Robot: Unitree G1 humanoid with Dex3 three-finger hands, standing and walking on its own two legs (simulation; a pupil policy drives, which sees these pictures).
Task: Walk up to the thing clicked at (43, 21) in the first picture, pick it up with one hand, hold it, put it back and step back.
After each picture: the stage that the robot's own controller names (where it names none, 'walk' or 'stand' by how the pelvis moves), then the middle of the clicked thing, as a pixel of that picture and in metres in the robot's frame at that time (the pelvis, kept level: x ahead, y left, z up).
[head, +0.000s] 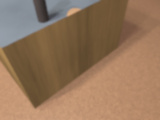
stand; (39, 0) +0.88 +0.28 +0.07
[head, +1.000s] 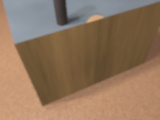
rise first; (59, 3) +0.85 +0.18 +0.08
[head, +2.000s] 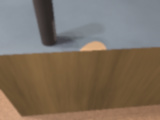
walk; (45, 18) +0.58 +0.20 +0.10
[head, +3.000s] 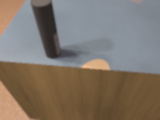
stand; (48, 31) +0.54 +0.18 +0.10
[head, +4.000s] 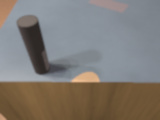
stand; (36, 48) +0.49 +0.21 +0.07
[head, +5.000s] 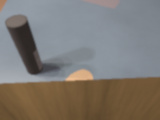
stand; (27, 48) +0.48 +0.24 +0.07
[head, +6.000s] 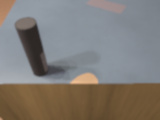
stand; (34, 50) +0.48 +0.21 +0.06
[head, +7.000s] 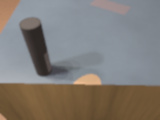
stand; (38, 50) +0.48 +0.20 +0.06
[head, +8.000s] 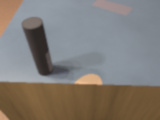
stand; (39, 49) +0.49 +0.20 +0.06
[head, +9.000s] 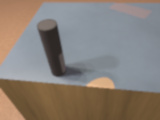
rise first; (53, 51) +0.49 +0.17 +0.07
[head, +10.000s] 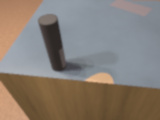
go down; (54, 45) +0.51 +0.18 +0.07
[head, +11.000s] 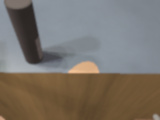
go down; (27, 34) +0.50 +0.16 +0.09
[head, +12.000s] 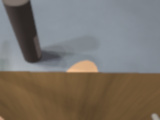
approach; (26, 32) +0.50 +0.17 +0.10
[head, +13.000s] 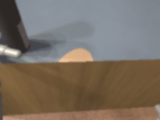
close in; (8, 19) +0.50 +0.19 +0.13
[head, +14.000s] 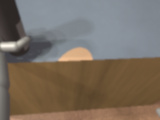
lift; (7, 19) +0.50 +0.18 +0.14
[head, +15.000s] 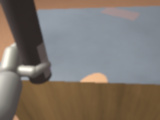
lift; (29, 41) +0.34 +0.16 +0.26
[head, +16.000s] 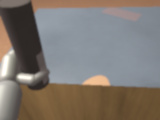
hold; (28, 49) +0.33 +0.16 +0.24
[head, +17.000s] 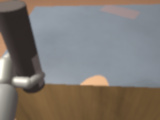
hold; (23, 53) +0.33 +0.18 +0.22
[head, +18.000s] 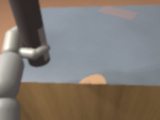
crouch; (30, 25) +0.40 +0.16 +0.27
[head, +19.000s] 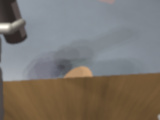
lower; (3, 0) +0.51 +0.19 +0.25
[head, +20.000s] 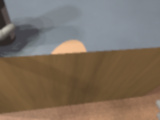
lower; out of the picture +0.54 +0.20 +0.15
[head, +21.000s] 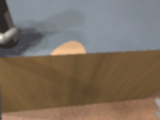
lower; out of the picture +0.53 +0.19 +0.15
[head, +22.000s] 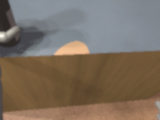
lower; out of the picture +0.53 +0.19 +0.15
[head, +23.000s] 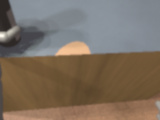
lower; out of the picture +0.53 +0.19 +0.15
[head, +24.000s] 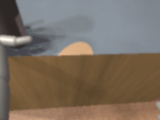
open; (5, 11) +0.51 +0.18 +0.14
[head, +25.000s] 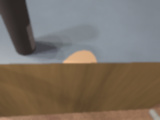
sink last; (17, 21) +0.50 +0.17 +0.13
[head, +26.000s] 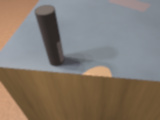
stand; (51, 39) +0.52 +0.18 +0.11
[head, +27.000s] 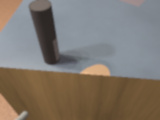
stand; (47, 36) +0.51 +0.17 +0.11
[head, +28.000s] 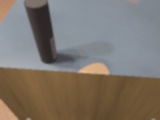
stand; (43, 34) +0.50 +0.17 +0.12
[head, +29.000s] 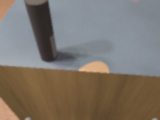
stand; (43, 32) +0.50 +0.17 +0.12
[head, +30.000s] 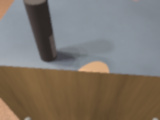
stand; (43, 32) +0.50 +0.17 +0.13
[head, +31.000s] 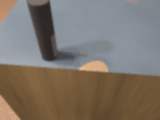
stand; (45, 32) +0.51 +0.17 +0.12
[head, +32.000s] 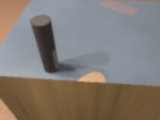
walk; (46, 47) +0.50 +0.17 +0.06
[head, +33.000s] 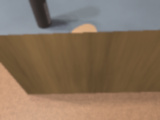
walk; (37, 0) +0.67 +0.21 +0.09
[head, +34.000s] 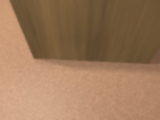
walk; out of the picture +1.04 +0.18 +0.09
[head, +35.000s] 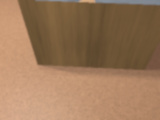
stand; out of the picture +1.14 +0.20 +0.07
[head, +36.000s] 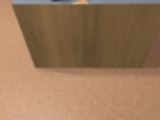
stand; out of the picture +1.14 +0.22 +0.06
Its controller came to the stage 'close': yes
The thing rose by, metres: 0.20
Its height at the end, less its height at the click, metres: +0.00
